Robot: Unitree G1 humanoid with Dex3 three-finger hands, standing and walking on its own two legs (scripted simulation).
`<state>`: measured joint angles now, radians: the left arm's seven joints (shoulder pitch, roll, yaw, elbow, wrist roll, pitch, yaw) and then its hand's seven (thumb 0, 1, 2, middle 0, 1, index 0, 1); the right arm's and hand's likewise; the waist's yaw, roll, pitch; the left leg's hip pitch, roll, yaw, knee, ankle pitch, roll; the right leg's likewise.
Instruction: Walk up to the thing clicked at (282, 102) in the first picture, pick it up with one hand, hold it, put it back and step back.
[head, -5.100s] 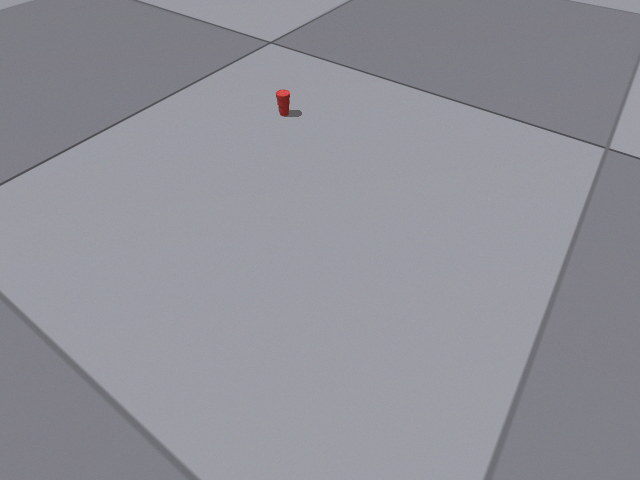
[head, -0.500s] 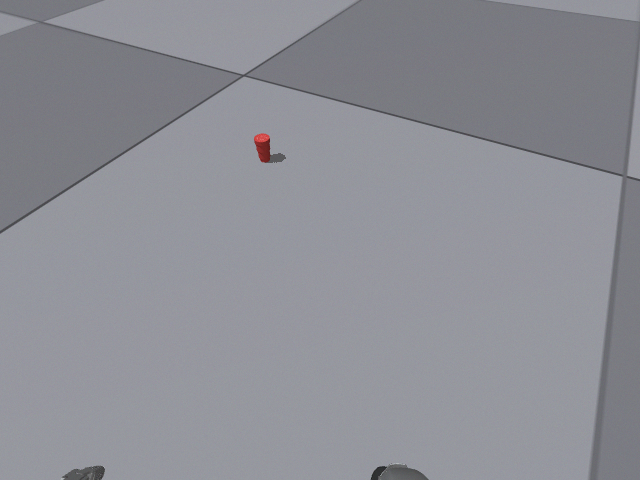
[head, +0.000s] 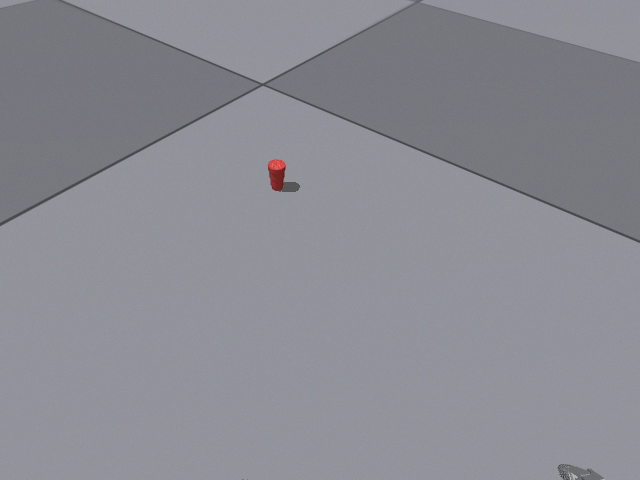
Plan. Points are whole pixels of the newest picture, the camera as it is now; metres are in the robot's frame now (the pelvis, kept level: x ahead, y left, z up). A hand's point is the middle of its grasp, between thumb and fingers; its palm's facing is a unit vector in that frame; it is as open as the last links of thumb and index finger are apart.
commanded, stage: walk up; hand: left
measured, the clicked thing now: (276, 176) +1.50 +0.16 -0.68
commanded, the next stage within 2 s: none
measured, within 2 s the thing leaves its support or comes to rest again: neither
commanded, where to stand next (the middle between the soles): +1.17 -0.03 m, yaw +1 degrees
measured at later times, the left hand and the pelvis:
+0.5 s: hand (192, 319) +0.39 +0.21 -0.10, palm faces -0.05 -0.92 -0.40, open 7.4 cm; pelvis +0.26 -0.05 +0.01, yaw -1 degrees
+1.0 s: hand (187, 269) +0.52 +0.26 -0.14, palm faces -0.05 -0.94 -0.34, open 7.4 cm; pelvis +0.49 -0.02 +0.02, yaw +0 degrees
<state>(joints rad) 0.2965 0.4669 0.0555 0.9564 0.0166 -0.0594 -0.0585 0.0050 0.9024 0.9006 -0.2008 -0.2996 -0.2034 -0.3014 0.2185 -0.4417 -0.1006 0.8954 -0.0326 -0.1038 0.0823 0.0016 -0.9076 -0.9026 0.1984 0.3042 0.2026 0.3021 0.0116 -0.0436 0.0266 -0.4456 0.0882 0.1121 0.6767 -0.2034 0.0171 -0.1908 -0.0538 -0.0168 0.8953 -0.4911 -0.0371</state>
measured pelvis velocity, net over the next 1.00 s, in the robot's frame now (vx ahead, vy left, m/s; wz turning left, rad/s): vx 0.49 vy -0.02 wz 0.00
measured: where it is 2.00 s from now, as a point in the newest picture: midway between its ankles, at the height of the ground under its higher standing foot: (326, 286)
